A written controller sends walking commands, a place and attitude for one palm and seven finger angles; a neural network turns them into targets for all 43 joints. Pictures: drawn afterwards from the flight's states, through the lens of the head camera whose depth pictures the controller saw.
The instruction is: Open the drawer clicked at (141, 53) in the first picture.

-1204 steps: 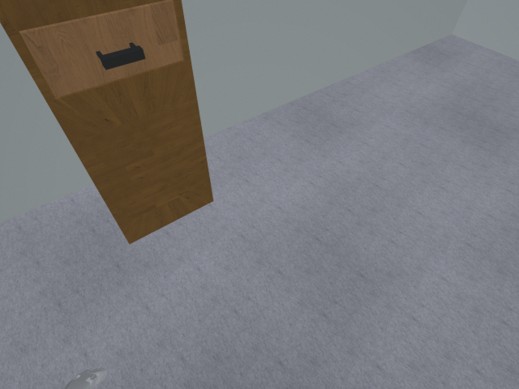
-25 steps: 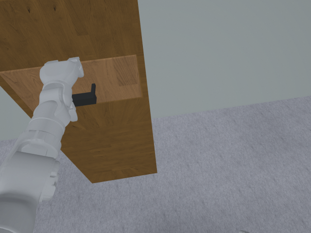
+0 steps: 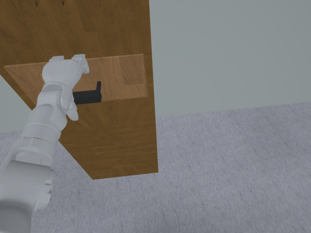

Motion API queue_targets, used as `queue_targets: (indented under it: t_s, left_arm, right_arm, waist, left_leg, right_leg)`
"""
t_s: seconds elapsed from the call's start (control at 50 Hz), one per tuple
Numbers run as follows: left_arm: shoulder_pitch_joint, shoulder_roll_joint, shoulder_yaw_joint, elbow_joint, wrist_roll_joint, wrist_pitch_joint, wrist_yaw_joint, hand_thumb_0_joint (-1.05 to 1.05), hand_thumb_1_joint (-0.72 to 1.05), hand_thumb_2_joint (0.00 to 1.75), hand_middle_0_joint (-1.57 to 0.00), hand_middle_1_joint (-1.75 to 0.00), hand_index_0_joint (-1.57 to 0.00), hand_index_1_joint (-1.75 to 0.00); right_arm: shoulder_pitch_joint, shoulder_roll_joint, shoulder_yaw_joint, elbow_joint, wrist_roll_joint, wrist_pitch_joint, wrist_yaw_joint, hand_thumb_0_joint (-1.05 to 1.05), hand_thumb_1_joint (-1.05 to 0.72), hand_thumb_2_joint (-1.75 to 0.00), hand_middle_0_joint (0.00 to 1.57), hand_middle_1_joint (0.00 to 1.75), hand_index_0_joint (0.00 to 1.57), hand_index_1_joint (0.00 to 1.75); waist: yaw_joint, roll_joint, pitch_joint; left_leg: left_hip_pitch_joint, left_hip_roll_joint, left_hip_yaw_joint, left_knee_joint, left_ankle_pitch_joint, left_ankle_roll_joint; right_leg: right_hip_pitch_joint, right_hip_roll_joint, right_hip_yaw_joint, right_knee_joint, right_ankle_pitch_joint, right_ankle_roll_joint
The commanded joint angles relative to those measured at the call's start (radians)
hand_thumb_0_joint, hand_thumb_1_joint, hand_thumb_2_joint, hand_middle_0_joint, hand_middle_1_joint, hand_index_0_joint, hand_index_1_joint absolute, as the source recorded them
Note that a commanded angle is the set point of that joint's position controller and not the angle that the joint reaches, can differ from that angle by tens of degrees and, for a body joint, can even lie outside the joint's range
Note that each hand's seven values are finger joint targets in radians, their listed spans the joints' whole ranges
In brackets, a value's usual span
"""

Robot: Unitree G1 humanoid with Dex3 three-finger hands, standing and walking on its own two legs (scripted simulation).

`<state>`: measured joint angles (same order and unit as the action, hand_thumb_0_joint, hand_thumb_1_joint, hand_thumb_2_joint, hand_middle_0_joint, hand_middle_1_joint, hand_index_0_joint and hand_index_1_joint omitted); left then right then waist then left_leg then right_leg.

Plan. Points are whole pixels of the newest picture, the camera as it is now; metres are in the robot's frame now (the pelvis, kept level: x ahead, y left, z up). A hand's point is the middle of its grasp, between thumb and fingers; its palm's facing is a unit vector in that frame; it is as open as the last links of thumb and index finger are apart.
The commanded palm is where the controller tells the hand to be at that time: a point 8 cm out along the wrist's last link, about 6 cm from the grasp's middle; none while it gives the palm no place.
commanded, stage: re-aim the fingers above the handle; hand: left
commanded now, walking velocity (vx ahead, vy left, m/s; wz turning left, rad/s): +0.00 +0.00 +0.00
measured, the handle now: (83, 91) +0.51 +0.23 +0.07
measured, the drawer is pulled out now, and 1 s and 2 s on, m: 0.00 0.00 0.00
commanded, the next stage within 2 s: none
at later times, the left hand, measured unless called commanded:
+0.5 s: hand (72, 90) +0.46 +0.23 +0.12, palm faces +0.01 +0.00 -1.00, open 13.8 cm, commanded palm +0.43 +0.24 +0.18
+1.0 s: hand (74, 93) +0.44 +0.21 +0.13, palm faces +0.04 +0.01 -1.00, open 13.8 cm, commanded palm +0.42 +0.23 +0.18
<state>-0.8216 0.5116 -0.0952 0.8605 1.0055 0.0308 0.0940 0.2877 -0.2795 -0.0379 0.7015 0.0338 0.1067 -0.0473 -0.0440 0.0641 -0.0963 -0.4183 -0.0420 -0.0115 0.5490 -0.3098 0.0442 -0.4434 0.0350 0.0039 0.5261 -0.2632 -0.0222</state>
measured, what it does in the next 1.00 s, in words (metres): stands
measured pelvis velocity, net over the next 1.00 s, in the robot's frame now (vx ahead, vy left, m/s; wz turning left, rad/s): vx -0.01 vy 0.00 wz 0.01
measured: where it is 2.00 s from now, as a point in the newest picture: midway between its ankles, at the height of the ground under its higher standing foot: outside the picture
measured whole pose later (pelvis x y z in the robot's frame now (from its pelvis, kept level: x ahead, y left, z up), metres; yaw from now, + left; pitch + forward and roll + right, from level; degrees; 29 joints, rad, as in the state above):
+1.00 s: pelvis -0.01 +0.00 +0.00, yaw +1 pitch +8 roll +0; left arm -0.76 0.47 -0.14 0.75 0.99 0.05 0.08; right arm 0.25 -0.26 -0.02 0.70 0.04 0.11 -0.05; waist -0.02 0.07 -0.08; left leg -0.37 -0.05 -0.02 0.54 -0.30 0.04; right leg -0.40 0.03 0.00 0.52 -0.26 -0.02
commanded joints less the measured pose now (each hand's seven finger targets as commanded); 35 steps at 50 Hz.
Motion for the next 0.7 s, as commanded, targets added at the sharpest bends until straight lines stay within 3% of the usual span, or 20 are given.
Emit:
queue_targets:
  t_s: [0.0, 0.06, 0.08, 0.1, 0.12, 0.14, 0.24, 0.3, 0.36, 0.42, 0.44, 0.48, 0.5, 0.52, 0.56, 0.6, 0.68]
  left_arm:
    - [-0.430, 0.255, 0.097, -0.197, -0.006, -0.002, 0.025, 0.00, -0.50, 0.30, -0.30, -1.20, -0.30, -1.20]
    - [-0.447, 0.301, 0.127, -0.192, 0.010, -0.007, 0.032, 0.00, -0.50, 0.30, -0.30, -1.20, -0.30, -1.20]
    - [-0.450, 0.271, 0.102, -0.213, 0.011, -0.010, 0.032, 0.00, -0.50, 0.30, -0.30, -1.20, -0.30, -1.20]
    - [-0.440, 0.305, 0.137, -0.226, 0.010, -0.015, 0.035, 0.00, -0.50, 0.30, -0.30, -1.20, -0.30, -1.20]
    - [-0.403, 0.329, 0.160, -0.234, 0.009, -0.018, 0.038, 0.00, -0.50, 0.30, -0.30, -1.20, -0.30, -1.20]
    - [-0.392, 0.350, 0.179, -0.223, 0.010, -0.018, 0.041, 0.00, -0.50, 0.30, -0.30, -1.20, -0.30, -1.20]
    - [-0.440, 0.270, 0.100, -0.221, 0.009, -0.010, 0.041, 0.00, -0.50, 0.30, -0.30, -1.20, -0.30, -1.20]
    - [-0.467, 0.249, 0.079, -0.264, 0.001, -0.017, 0.031, 0.00, -0.50, 0.30, -0.30, -1.20, -0.30, -1.20]
    - [-0.508, 0.180, 0.023, -0.292, -0.010, -0.024, 0.021, 0.00, -0.50, 0.30, -0.30, -1.20, -0.30, -1.20]
    - [-0.509, 0.220, 0.059, -0.288, -0.014, -0.028, 0.020, 0.00, -0.50, 0.30, -0.30, -1.20, -0.30, -1.20]
    - [-0.518, 0.193, 0.040, -0.290, -0.017, -0.027, 0.023, 0.00, -0.50, 0.30, -0.30, -1.20, -0.30, -1.20]
    - [-0.480, 0.239, 0.089, -0.253, -0.011, -0.016, 0.035, 0.00, -0.50, 0.30, -0.30, -1.20, -0.30, -1.20]
    - [-0.453, 0.288, 0.134, -0.237, -0.007, -0.012, 0.042, 0.00, -0.50, 0.30, -0.30, -1.20, -0.30, -1.20]
    - [-0.451, 0.261, 0.107, -0.206, -0.003, -0.001, 0.046, 0.00, -0.50, 0.30, -0.30, -1.20, -0.30, -1.20]
    - [-0.447, 0.262, 0.109, -0.174, 0.006, 0.019, 0.055, 0.00, -0.50, 0.30, -0.30, -1.20, -0.30, -1.20]
    - [-0.410, 0.306, 0.148, -0.181, 0.016, 0.029, 0.059, 0.00, -0.50, 0.30, -0.30, -1.20, -0.30, -1.20]
    - [-0.417, 0.251, 0.095, -0.256, 0.013, 0.035, 0.043, 0.00, -0.50, 0.30, -0.30, -1.20, -0.30, -1.20]
  right_arm:
    - [0.003, -0.132, -0.033, -0.117, 0.006, -0.021, -0.010, 0.00, -0.90, -0.90, 0.20, 0.30, 0.20, 0.30]
    - [0.004, -0.129, -0.029, -0.116, 0.006, -0.018, -0.013, 0.00, -0.90, -0.90, 0.20, 0.30, 0.20, 0.30]
    - [-0.001, -0.124, -0.030, -0.124, 0.005, -0.020, -0.012, 0.00, -0.90, -0.90, 0.20, 0.30, 0.20, 0.30]
    - [0.003, -0.127, -0.033, -0.125, 0.003, -0.021, -0.012, 0.00, -0.90, -0.90, 0.20, 0.30, 0.20, 0.30]
    - [-0.002, -0.124, -0.032, -0.132, 0.003, -0.022, -0.012, 0.00, -0.90, -0.90, 0.20, 0.30, 0.20, 0.30]
    - [-0.003, -0.125, -0.030, -0.132, 0.001, -0.019, -0.016, 0.00, -0.90, -0.90, 0.20, 0.30, 0.20, 0.30]
    - [-0.005, -0.123, -0.031, -0.121, 0.008, -0.024, -0.013, 0.00, -0.90, -0.90, 0.20, 0.30, 0.20, 0.30]
    - [0.003, -0.125, -0.038, -0.122, 0.007, -0.030, -0.014, 0.00, -0.90, -0.90, 0.20, 0.30, 0.20, 0.30]
    - [0.009, -0.117, -0.043, -0.114, 0.007, -0.035, -0.013, 0.00, -0.90, -0.90, 0.20, 0.30, 0.20, 0.30]
    - [0.010, -0.120, -0.041, -0.107, 0.005, -0.032, -0.013, 0.00, -0.90, -0.90, 0.20, 0.30, 0.20, 0.30]
    - [0.006, -0.116, -0.039, -0.107, 0.004, -0.031, -0.010, 0.00, -0.90, -0.90, 0.20, 0.30, 0.20, 0.30]
    - [-0.001, -0.118, -0.034, -0.102, 0.002, -0.027, -0.008, 0.00, -0.90, -0.90, 0.20, 0.30, 0.20, 0.30]
    - [-0.003, -0.124, -0.031, -0.105, 0.000, -0.023, -0.009, 0.00, -0.90, -0.90, 0.20, 0.30, 0.20, 0.30]
    - [-0.015, -0.117, -0.025, -0.107, 0.003, -0.021, -0.008, 0.00, -0.90, -0.90, 0.20, 0.30, 0.20, 0.30]
    - [-0.023, -0.118, -0.020, -0.108, 0.004, -0.021, -0.005, 0.00, -0.90, -0.90, 0.20, 0.30, 0.20, 0.30]
    - [-0.029, -0.125, -0.022, -0.121, 0.002, -0.019, -0.006, 0.00, -0.90, -0.90, 0.20, 0.30, 0.20, 0.30]
    - [-0.028, -0.124, -0.030, -0.138, 0.006, -0.023, -0.003, 0.00, -0.90, -0.90, 0.20, 0.30, 0.20, 0.30]
  waist:
    - [0.010, -0.053, -0.338]
    - [0.016, -0.051, -0.336]
    - [0.014, -0.035, -0.348]
    - [0.022, -0.056, -0.377]
    - [0.038, -0.035, -0.396]
    - [0.037, -0.056, -0.396]
    - [0.003, -0.028, -0.333]
    - [-0.011, -0.031, -0.376]
    - [-0.023, 0.004, -0.386]
    - [-0.012, 0.002, -0.398]
    - [-0.010, 0.002, -0.386]
    - [0.008, -0.008, -0.366]
    - [0.024, -0.021, -0.377]
    - [0.022, -0.023, -0.347]
    - [0.029, -0.030, -0.311]
    - [0.047, -0.042, -0.359]
    - [0.032, -0.027, -0.397]
  left_leg:
    - [0.156, 0.019, 0.005, -0.032, 0.470, 0.000]
    - [0.141, 0.018, 0.005, -0.034, 0.452, -0.001]
    - [0.154, 0.016, 0.008, -0.031, 0.463, 0.000]
    - [0.159, 0.018, 0.007, -0.027, 0.485, 0.001]
    - [0.158, 0.017, 0.012, -0.028, 0.488, 0.001]
    - [0.147, 0.015, 0.016, -0.027, 0.477, 0.003]
    - [0.159, 0.019, 0.009, -0.029, 0.443, -0.001]
    - [0.205, 0.018, 0.003, -0.017, 0.467, 0.002]
    - [0.250, 0.018, -0.008, -0.006, 0.492, -0.002]
    - [0.256, 0.019, -0.019, -0.005, 0.520, -0.011]
    - [0.247, 0.018, -0.016, -0.006, 0.512, -0.012]
    - [0.219, 0.018, -0.012, -0.013, 0.512, -0.014]
    - [0.196, 0.017, -0.012, -0.019, 0.511, -0.017]
    - [0.168, 0.015, -0.004, -0.024, 0.480, -0.014]
    - [0.135, 0.018, 0.001, -0.040, 0.440, -0.016]
    - [0.138, 0.018, 0.005, -0.042, 0.451, -0.013]
    - [0.183, 0.025, 0.006, -0.036, 0.486, -0.010]
  right_leg:
    - [0.209, -0.005, -0.005, -0.022, 0.348, -0.020]
    - [0.212, -0.005, -0.004, -0.013, 0.348, -0.020]
    - [0.211, -0.006, -0.002, -0.011, 0.353, -0.020]
    - [0.237, -0.006, 0.002, -0.012, 0.368, -0.020]
    - [0.257, -0.008, 0.006, -0.005, 0.380, -0.019]
    - [0.268, -0.008, 0.005, -0.003, 0.389, -0.017]
    - [0.190, -0.007, -0.001, -0.015, 0.334, -0.017]
    - [0.186, -0.003, 0.000, -0.022, 0.331, -0.016]
    - [0.145, -0.002, -0.004, -0.018, 0.323, -0.016]
    - [0.147, -0.001, -0.007, -0.013, 0.320, -0.018]
    - [0.146, -0.001, -0.010, -0.013, 0.318, -0.020]
    - [0.161, -0.001, -0.012, -0.009, 0.326, -0.023]
    - [0.192, -0.001, -0.010, -0.007, 0.329, -0.026]
    - [0.189, -0.005, -0.011, -0.006, 0.327, -0.024]
    - [0.187, -0.007, -0.015, -0.007, 0.307, -0.026]
    - [0.230, -0.005, -0.008, -0.006, 0.314, -0.028]
    - [0.224, -0.007, -0.005, -0.006, 0.337, -0.021]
